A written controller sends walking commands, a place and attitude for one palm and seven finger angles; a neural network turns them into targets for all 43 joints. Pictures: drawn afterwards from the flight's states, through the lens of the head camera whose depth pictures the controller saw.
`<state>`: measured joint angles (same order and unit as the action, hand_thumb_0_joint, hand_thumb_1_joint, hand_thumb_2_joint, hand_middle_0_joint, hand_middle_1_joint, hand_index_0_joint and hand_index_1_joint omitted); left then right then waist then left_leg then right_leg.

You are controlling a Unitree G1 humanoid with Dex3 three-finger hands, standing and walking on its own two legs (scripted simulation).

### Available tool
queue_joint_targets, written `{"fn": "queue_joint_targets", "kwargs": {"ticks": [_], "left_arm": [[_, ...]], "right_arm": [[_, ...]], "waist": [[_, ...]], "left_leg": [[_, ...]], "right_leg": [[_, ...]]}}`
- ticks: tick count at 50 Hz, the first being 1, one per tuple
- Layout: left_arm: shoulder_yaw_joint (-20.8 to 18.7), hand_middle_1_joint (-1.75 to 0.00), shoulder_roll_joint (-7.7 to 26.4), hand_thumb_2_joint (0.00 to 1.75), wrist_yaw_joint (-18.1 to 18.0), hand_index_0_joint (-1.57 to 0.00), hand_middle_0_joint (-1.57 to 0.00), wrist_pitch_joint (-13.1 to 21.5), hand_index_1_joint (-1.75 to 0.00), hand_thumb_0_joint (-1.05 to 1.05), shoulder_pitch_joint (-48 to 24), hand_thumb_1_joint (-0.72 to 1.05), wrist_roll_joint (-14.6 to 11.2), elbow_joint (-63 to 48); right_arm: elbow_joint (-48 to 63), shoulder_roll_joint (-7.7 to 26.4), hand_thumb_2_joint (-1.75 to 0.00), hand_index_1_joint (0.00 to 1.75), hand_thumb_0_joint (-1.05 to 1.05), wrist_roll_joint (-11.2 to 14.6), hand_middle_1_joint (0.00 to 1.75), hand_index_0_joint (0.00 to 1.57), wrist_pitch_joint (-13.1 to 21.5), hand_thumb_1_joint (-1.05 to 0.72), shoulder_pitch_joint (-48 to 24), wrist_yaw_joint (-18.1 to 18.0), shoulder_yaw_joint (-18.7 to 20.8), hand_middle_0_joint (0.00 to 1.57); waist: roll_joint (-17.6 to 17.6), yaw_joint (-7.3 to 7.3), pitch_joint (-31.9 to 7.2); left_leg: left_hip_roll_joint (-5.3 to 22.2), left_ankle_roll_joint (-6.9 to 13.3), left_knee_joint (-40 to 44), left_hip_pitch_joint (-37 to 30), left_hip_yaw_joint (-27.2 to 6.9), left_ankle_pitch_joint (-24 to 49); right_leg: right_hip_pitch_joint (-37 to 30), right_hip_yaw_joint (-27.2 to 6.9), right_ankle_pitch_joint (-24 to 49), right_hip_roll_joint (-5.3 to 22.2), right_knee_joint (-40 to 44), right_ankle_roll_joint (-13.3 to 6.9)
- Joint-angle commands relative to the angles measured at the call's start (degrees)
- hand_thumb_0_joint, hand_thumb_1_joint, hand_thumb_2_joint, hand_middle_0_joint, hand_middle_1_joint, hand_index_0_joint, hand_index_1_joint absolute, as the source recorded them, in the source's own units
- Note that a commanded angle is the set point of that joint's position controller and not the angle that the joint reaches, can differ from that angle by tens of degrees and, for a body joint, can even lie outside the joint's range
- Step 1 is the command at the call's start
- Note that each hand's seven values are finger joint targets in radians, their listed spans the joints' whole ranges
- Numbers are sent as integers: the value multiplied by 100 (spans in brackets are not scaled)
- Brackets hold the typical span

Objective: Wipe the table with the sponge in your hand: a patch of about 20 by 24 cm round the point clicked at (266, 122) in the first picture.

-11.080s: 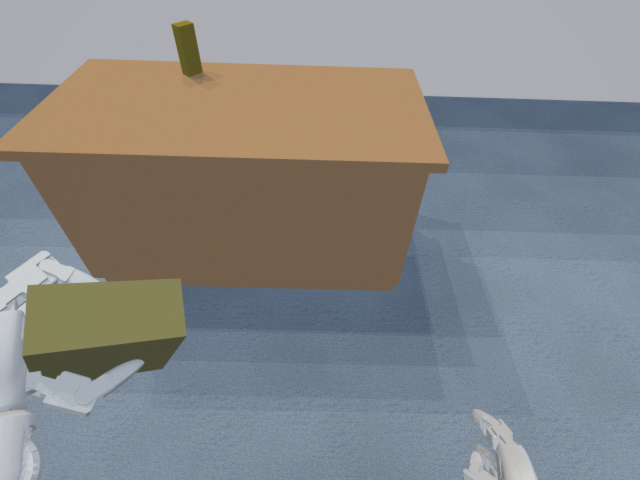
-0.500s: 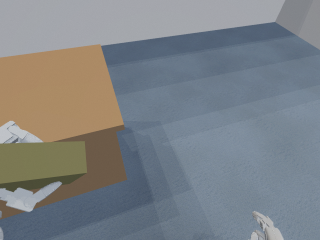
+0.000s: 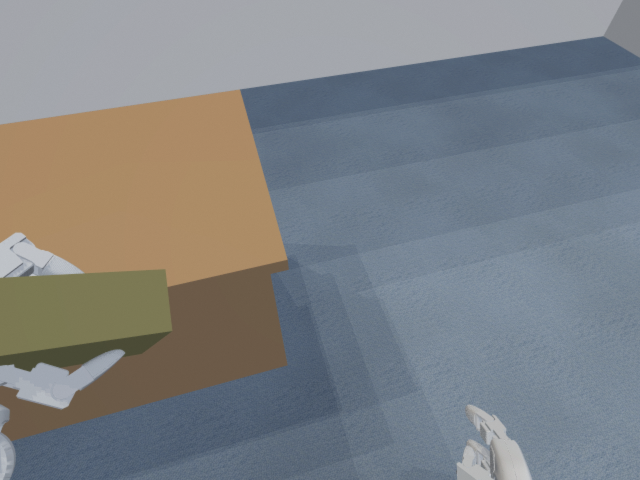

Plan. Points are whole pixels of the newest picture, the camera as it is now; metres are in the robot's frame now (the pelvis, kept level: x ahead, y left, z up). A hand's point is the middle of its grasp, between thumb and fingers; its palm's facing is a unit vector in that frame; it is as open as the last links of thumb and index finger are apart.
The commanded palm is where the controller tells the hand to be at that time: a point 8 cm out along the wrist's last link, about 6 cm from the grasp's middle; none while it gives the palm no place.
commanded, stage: take the last steps up to it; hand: left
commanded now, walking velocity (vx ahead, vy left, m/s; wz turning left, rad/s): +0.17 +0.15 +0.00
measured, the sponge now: (108, 321) +0.23 +0.22 +0.15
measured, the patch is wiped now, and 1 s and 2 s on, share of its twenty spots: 0.00 0.00 0.00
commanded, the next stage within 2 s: come to a stop and stand still in 0.18 s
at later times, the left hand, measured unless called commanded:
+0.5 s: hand (75, 247) +0.30 +0.28 +0.17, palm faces +0.34 -0.80 -0.50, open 9.8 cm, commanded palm +0.23 +0.32 +0.18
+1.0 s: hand (102, 274) +0.27 +0.23 +0.17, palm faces +0.35 -0.84 -0.42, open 9.8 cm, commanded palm +0.21 +0.28 +0.18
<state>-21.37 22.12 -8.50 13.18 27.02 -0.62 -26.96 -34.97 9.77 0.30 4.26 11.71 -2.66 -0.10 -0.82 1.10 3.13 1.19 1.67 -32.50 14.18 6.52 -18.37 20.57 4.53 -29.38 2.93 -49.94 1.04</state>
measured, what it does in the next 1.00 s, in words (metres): steps on the spot: left foot, then right foot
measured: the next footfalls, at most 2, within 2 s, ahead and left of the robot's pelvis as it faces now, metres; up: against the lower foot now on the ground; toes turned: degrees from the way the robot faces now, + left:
left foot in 0.42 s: +0.15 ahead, +0.18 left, +0.00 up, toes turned +7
right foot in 0.68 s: +0.10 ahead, -0.04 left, +0.00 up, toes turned -3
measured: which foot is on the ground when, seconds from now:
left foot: down 0.00-0.12, up 0.14-0.40, down 0.42-0.72, up 0.74-1.00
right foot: down 0.00-0.44, up 0.46-0.66, down 0.68-1.00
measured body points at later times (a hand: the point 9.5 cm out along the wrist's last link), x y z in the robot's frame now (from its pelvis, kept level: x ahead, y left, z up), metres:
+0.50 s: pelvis +0.07 +0.04 +0.00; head +0.12 +0.04 +0.44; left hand +0.27 +0.32 +0.19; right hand +0.23 -0.21 -0.09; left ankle +0.11 +0.17 -0.73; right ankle +0.01 -0.07 -0.71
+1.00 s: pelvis +0.04 +0.01 +0.01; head +0.06 +0.00 +0.46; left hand +0.24 +0.28 +0.19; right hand +0.20 -0.24 -0.09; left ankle +0.03 +0.13 -0.72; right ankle +0.06 -0.04 -0.73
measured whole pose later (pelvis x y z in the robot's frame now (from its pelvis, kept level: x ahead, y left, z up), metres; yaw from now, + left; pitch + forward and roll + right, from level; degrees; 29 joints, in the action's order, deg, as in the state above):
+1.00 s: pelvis +0.04 +0.01 +0.01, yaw -1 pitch +0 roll +1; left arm -18.6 20.4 -8.8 9.1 28.4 -2.0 -28.2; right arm -34.5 13.6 0.3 1.9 11.8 -3.7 -0.6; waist -0.1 -0.6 2.1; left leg 0.5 -0.4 -31.8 13.5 2.6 -17.7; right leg 13.8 7.7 -13.7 -2.6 -27.1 -6.2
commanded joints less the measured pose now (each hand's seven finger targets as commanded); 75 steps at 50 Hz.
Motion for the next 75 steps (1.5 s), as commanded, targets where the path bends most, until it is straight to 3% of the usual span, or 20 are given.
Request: {"fn": "queue_joint_targets", "kwargs": {"ticks": [1, 4, 6, 7, 10, 18, 20, 22, 31, 34, 37, 42, 48, 52, 53, 54, 56, 61, 66, 75], "left_arm": [[-329, -160, 724, 130, -102, -120, -120, 305, -160, 0, -363, 10, -90, -1409], [-539, -160, 911, 130, -120, -120, -120, 288, -160, 0, -220, 10, -65, -1295], [-817, -160, 1186, 130, -147, -120, -120, 308, -160, 0, -128, 10, -68, -1014], [-801, -160, 1090, 130, -124, -120, -120, 329, -160, 0, -194, 10, -223, -1009], [-1053, -160, 1174, 130, -131, -120, -120, 521, -160, 0, 287, 10, -149, -1152], [-785, -160, 973, 130, -264, -120, -120, 385, -160, 0, 303, 10, -83, -1558], [-744, -160, 1016, 130, -246, -120, -120, 379, -160, 0, 71, 10, -105, -1840], [-660, -160, 909, 130, -188, -120, -120, 370, -160, 0, 184, 10, -101, -1558], [-715, -160, 961, 130, -110, -120, -120, 67, -160, 0, 248, 10, -260, -2090], [-761, -160, 947, 130, -101, -120, -120, -4, -160, 0, 144, 10, -248, -1650], [-643, -160, 918, 130, -54, -120, -120, -194, -160, 0, 110, 10, -346, -1156], [-603, -160, 930, 130, -145, -120, -120, -62, -160, 0, -246, 10, -216, -1215], [-439, -160, 825, 130, -194, -120, -120, 5, -160, 0, -69, 10, -172, -1465], [-372, -160, 871, 130, -199, -120, -120, 44, -160, 0, 8, 10, -157, -1405], [-3664, -160, 5210, 130, -90, -120, -120, 435, -160, 0, -5782, 10, 477, -2135], [-1614, -160, 2151, 130, 189, -120, -120, 186, -160, 0, -3236, 10, 31, 667], [-331, -160, 702, 130, 356, -120, -120, 450, -160, 0, -1841, 10, -244, 683], [-141, -160, 809, 130, 203, -120, -120, 541, -160, 0, -531, 10, -267, -763], [-975, -160, 1492, 130, 135, -120, -120, 572, -160, 0, -1163, 10, -164, -1122], [-245, -160, 662, 130, 253, -120, -120, 519, -160, 0, -1546, 10, -4, -801]], "right_arm": [[747, 845, -90, 30, 0, 16, 30, 20, 380, -90, -293, -30, 286, 20], [736, 848, -90, 30, 0, -1, 30, 20, 322, -90, -369, -41, 260, 20], [860, 668, -90, 30, 0, 9, 30, 20, 220, -90, -405, -12, 235, 20], [858, 814, -90, 30, 0, 83, 30, 20, 207, -90, -389, 57, 402, 20], [782, 608, -90, 30, 0, 11, 30, 20, 33, -90, -571, 65, 192, 20], [990, 584, -90, 30, 0, -39, 30, 20, 43, -90, -469, -105, 260, 20], [1046, 761, -90, 30, 0, 4, 30, 20, 46, -90, -300, -173, 382, 20], [1079, 850, -90, 30, 0, 23, 30, 20, 117, -90, -94, -135, 447, 20], [1041, 803, -90, 30, 0, -65, 30, 20, 388, -90, -269, 81, 252, 20], [1039, 758, -90, 30, 0, 17, 30, 20, 312, -90, -343, 45, 192, 20], [1025, 577, -90, 30, 0, 84, 30, 20, 227, -90, -438, 24, 149, 20], [866, 502, -90, 30, 0, 15, 30, 20, 152, -90, -757, -114, -40, 20], [943, 695, -90, 30, 0, -21, 30, 20, 57, -90, -463, -153, 85, 20], [1078, 939, -90, 30, 0, 49, 30, 20, 16, -90, -500, -179, 212, 20], [757, 1013, -90, 30, 0, -107, 30, 20, 473, -90, 632, -222, 460, 20], [644, 547, -90, 30, 0, -18, 30, 20, 437, -90, 69, -106, 237, 20], [1060, 766, -90, 30, 0, 110, 30, 20, 671, -90, -134, 68, 236, 20], [1131, 971, -90, 30, 0, 69, 30, 20, 752, -90, -373, 225, 185, 20], [1255, 980, -90, 30, 0, 13, 30, 20, 819, -90, -442, 110, 102, 20], [1094, 870, -90, 30, 0, -1, 30, 20, 1013, -90, -349, 212, 62, 20]], "waist": [[-1078, -187, -774], [-694, -110, -926], [1351, -150, -1177], [1740, -128, -951], [541, -92, -599], [787, -112, -1114], [-55, -149, -1416], [-965, -109, -1341], [-1497, -174, -1082], [-791, -152, -1025], [1401, -161, -740], [782, -108, -1064], [339, -91, -1151], [-635, -13, -941], [732, 96, 400], [582, 14, -832], [-458, 156, -808], [-277, 217, -562], [-258, 125, -514], [-81, 117, -423]], "left_leg": [[1243, 683, 903, -964, -997, 2619], [1071, 385, 160, -55, -724, 2190], [-22, -117, -2087, 1956, 35, -116], [-29, -281, -3097, 2293, -476, -1171], [338, -387, -3361, 2453, -766, -637], [-130, -324, 521, 42, 324, 1182], [644, -59, 755, -1140, -290, 3454], [1923, 626, 932, -1570, -1641, 5433], [1697, 348, 1023, -385, -851, 3163], [1309, 55, 511, 184, -527, 1697], [-7, -364, -1533, 724, -352, -759], [25, -356, -1536, 1040, -461, -714], [-51, -192, 605, 131, -392, 297], [888, 80, 1090, -440, -1090, 1920], [338, 5, 4, 889, -201, 964], [-244, -42, -325, 408, -331, 523], [-128, -115, 346, 25, -349, 224], [168, 96, 1265, 56, -846, -273], [454, 196, 1786, 863, -1296, -916], [481, 190, 1873, 1095, -1345, -1412]], "right_leg": [[145, 365, 346, -127, 964, -6], [-1327, 286, 1545, -16, 2428, -156], [-2758, -2477, 3722, 1866, 2799, -1059], [-2489, -3097, 4014, 2402, 3067, -1355], [-2065, -1587, 4998, 1941, 2847, -1140], [-1745, -213, 5243, 1057, 1968, -463], [-1076, 53, 3861, 497, 1076, -46], [153, -123, -489, -142, -157, 44], [-688, 21, 626, -278, 1424, 35], [-1399, -121, 1890, -120, 2611, 3], [-764, -2108, 3627, 1349, 3360, -680], [-1803, -1143, 5331, 1174, 2794, -798], [-1870, -1139, 3877, 906, 2942, -492], [-1222, -919, 2292, 174, 2787, -48], [-620, -1245, 3477, 138, 3470, 890], [-1096, -1372, 3699, 640, 3238, 207], [-1413, -1627, 3721, 863, 3535, 127], [-1057, -1130, 272, 307, 3534, 10], [-1448, -787, 670, -30, 2757, -207], [-1702, -848, 964, -95, 2634, -233]]}}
